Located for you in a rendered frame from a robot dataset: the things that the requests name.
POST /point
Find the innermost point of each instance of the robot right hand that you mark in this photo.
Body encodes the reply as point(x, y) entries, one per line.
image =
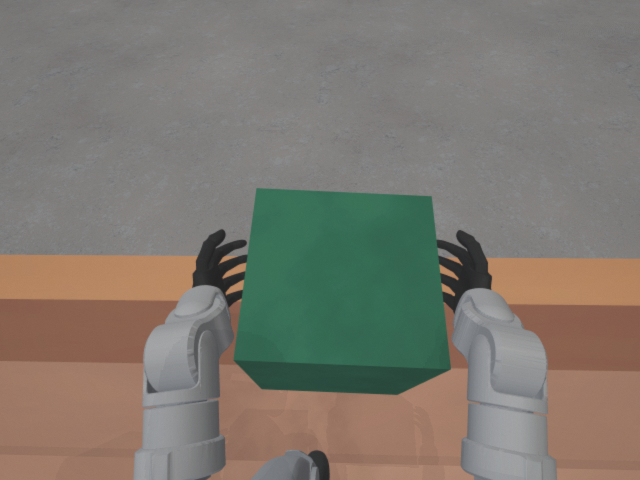
point(473, 273)

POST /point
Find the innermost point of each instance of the robot left hand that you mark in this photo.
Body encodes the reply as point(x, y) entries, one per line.
point(208, 272)

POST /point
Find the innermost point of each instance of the robot left foot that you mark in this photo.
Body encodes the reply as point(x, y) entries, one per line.
point(321, 462)

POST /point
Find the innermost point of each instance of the carton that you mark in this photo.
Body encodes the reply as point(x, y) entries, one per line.
point(342, 293)

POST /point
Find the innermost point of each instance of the robot right forearm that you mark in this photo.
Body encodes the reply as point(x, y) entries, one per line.
point(507, 375)

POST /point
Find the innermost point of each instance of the robot left thigh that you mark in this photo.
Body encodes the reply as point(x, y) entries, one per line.
point(287, 468)

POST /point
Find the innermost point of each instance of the robot left forearm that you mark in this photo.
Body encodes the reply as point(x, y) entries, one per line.
point(181, 439)

